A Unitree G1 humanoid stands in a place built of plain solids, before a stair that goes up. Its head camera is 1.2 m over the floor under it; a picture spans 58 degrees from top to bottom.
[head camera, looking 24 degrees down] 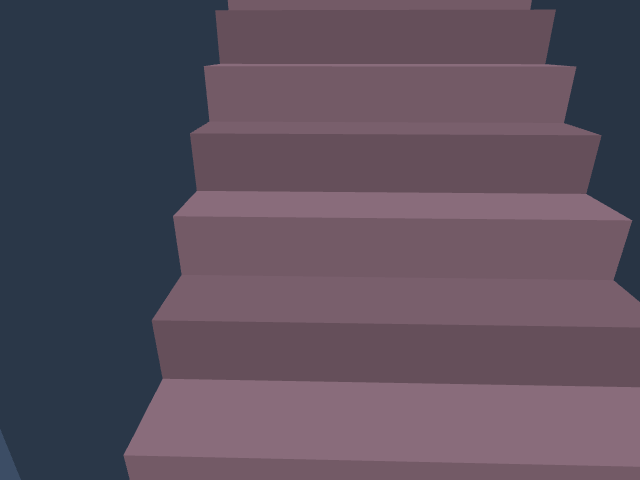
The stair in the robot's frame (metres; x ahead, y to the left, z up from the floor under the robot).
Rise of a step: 0.19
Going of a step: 0.24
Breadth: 1.29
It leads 1 degrees to the right of straight ahead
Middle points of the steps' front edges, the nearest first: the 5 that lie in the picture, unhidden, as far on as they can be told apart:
0.66 -0.21 0.38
0.90 -0.22 0.57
1.14 -0.23 0.76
1.38 -0.23 0.95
1.62 -0.24 1.14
